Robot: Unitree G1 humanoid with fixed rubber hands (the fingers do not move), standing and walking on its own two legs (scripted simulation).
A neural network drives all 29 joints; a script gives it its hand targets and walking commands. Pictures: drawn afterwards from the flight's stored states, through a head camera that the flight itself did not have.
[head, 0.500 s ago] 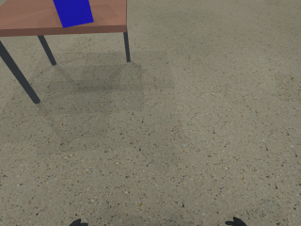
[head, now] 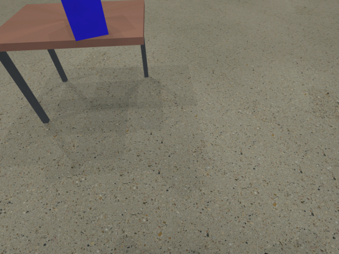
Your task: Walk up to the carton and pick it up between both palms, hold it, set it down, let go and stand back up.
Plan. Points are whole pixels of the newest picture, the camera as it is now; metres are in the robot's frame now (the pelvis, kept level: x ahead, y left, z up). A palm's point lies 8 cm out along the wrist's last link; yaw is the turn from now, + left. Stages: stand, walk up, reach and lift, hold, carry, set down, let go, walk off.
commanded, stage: stand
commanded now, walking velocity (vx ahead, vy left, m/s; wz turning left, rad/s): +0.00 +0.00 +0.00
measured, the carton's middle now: (80, 4) +1.40 +0.53 +0.07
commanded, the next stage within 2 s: none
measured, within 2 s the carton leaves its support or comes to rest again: neither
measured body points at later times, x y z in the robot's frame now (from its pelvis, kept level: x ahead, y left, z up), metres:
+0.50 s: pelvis +0.01 +0.00 +0.00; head +0.02 +0.00 +0.45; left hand +0.10 +0.24 -0.12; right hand +0.09 -0.25 -0.12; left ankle +0.01 +0.12 -0.73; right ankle +0.02 -0.12 -0.73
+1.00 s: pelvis +0.01 +0.00 +0.00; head +0.02 -0.01 +0.45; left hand +0.09 +0.25 -0.12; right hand +0.09 -0.25 -0.13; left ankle +0.01 +0.12 -0.73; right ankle +0.02 -0.12 -0.73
